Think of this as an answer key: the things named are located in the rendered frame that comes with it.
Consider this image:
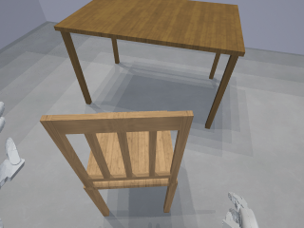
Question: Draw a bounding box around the chair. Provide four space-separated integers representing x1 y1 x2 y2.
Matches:
40 110 194 217

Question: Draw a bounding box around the robot left hand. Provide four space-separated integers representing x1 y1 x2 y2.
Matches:
0 102 25 189

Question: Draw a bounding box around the robot right hand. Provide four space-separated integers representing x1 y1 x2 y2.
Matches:
222 192 259 228

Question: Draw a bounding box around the table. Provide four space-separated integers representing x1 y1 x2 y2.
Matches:
54 0 245 129

